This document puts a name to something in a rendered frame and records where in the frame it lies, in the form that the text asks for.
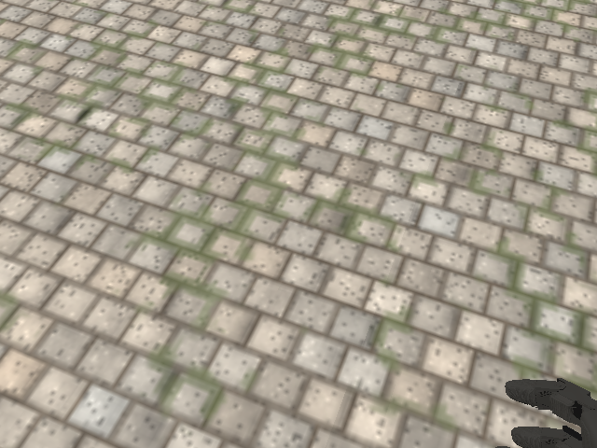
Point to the robot right hand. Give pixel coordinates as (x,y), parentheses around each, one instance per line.
(570,402)

